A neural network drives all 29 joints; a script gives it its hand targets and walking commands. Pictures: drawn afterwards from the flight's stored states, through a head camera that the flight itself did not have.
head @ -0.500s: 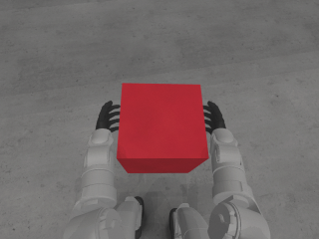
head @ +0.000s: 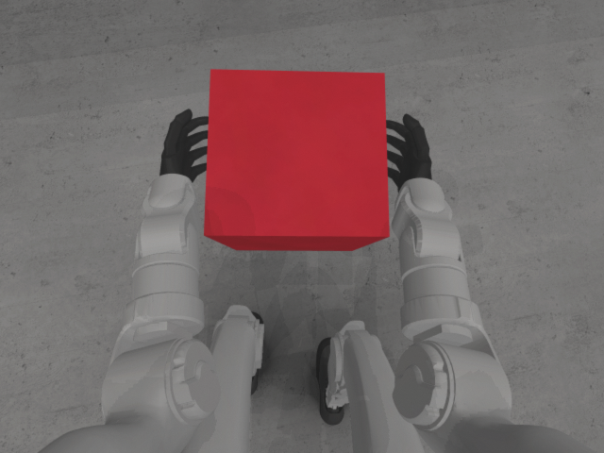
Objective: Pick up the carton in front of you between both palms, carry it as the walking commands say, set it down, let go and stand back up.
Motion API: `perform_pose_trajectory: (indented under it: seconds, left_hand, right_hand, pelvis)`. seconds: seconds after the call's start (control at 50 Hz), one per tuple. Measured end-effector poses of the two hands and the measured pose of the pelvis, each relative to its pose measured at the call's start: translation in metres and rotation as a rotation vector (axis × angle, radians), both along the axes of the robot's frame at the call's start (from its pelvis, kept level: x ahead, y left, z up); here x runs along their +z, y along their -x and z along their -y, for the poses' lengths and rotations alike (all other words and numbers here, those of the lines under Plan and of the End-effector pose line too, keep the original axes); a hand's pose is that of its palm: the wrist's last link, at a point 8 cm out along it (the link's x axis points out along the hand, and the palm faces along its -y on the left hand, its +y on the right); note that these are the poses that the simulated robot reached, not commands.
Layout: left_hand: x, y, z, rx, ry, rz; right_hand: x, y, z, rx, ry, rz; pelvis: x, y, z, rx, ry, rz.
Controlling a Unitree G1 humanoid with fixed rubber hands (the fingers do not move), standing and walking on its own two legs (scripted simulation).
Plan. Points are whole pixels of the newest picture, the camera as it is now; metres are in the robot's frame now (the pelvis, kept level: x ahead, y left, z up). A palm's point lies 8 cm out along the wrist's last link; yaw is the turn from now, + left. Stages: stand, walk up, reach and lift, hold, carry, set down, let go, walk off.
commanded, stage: set down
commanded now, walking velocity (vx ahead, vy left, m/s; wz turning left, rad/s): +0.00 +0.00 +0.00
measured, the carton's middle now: (296, 178) +0.47 +0.03 -0.16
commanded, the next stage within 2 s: none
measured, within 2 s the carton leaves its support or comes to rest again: rests again in 1.34 s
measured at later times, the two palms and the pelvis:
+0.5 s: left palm (211, 178) +0.48 +0.18 -0.24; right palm (383, 181) +0.49 -0.12 -0.24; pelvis -0.03 +0.03 -0.13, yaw -2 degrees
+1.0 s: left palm (225, 176) +0.53 +0.18 -0.39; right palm (364, 185) +0.53 -0.12 -0.40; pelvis -0.03 +0.01 -0.22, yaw -1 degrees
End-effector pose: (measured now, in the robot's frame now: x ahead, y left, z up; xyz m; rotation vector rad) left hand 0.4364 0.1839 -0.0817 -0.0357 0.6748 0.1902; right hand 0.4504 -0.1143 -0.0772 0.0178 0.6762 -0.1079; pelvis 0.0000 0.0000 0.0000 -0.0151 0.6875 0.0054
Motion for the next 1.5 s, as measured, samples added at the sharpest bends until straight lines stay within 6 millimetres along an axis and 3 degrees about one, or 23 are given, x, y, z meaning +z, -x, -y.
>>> perform_pose_trajectory:
  seconds: [0.26,0.48,0.84,0.96,1.08,1.5]
  left_hand:
    - [-0.097,-0.029,0.004,-0.022,0.012,0.012]
    - [-0.158,-0.045,0.004,-0.019,0.006,-0.01]
    - [-0.276,-0.074,0.006,-0.037,-0.026,-0.044]
    - [-0.299,-0.091,0.003,-0.053,-0.048,-0.054]
    - [-0.316,-0.096,-0.001,-0.047,-0.045,-0.06]
    - [-0.323,-0.083,-0.004,-0.092,-0.013,-0.077]
  right_hand:
    - [-0.094,-0.022,0.004,-0.017,0.02,0.012]
    - [-0.154,-0.042,0.004,0.004,0.03,-0.008]
    - [-0.276,-0.073,0.007,0.048,0.049,-0.04]
    - [-0.311,-0.081,0.006,0.064,0.034,-0.048]
    - [-0.327,-0.088,0.003,0.078,0.033,-0.054]
    - [-0.327,-0.075,0.006,0.102,0.02,-0.062]
  pelvis:
    - [-0.074,0.015,-0.015,-0.008,0.022,-0.119]
    - [-0.124,0.027,-0.025,-0.021,0.018,-0.13]
    - [-0.198,0.036,-0.015,-0.024,-0.004,-0.085]
    - [-0.217,0.031,-0.011,-0.031,-0.016,-0.059]
    - [-0.229,0.027,-0.009,-0.043,-0.026,-0.039]
    - [-0.245,0.045,-0.019,-0.064,-0.011,0.083]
